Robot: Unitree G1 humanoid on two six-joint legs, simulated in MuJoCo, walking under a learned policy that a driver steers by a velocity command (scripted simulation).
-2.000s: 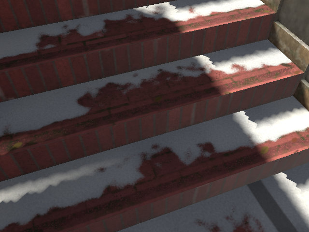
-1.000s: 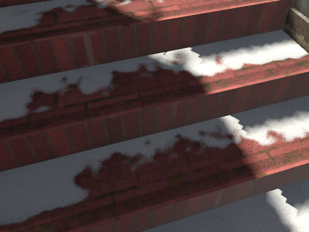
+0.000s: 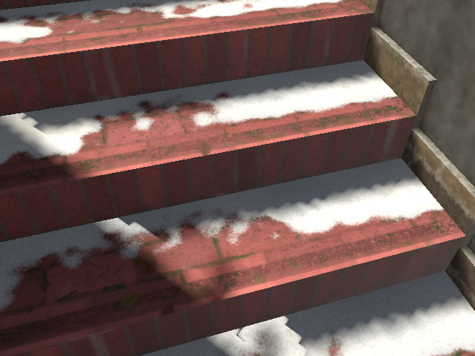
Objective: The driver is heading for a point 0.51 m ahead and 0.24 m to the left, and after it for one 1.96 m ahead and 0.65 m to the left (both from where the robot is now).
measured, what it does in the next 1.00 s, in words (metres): climbs, turning left: left foot 0.16 m higher, then right foot 0.16 m higher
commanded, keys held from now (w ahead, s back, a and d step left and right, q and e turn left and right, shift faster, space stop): w+q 0.76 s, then w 0.24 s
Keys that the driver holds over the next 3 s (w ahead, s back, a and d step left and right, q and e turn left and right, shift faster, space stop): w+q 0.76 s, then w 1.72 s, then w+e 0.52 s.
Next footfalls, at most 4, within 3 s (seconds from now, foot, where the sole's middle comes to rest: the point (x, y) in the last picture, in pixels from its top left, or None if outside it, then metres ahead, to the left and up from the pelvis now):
0.38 left None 0.35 0.13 -0.58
0.92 right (197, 246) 0.70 0.12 -0.42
1.48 left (42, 151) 0.88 0.50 -0.27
2.00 right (77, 26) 1.23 0.46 -0.11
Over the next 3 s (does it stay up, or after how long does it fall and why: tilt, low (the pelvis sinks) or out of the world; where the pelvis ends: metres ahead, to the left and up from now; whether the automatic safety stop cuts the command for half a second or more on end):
stays up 1.51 0.71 0.81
